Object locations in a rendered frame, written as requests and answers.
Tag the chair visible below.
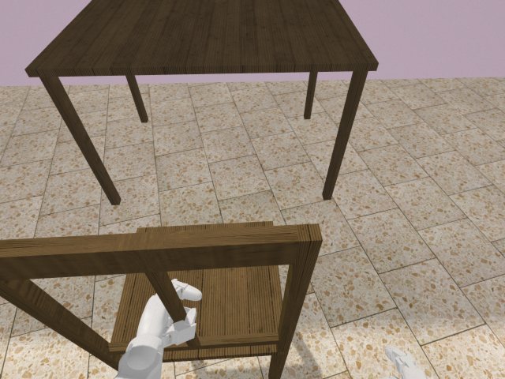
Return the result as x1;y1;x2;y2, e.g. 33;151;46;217
0;221;323;379

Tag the left robot forearm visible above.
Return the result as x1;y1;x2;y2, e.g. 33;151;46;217
114;335;163;379

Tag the table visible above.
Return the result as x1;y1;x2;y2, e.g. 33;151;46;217
25;0;379;205

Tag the robot left hand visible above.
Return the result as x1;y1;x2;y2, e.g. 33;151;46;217
137;279;202;348

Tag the robot right hand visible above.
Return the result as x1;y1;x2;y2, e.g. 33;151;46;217
384;345;428;379

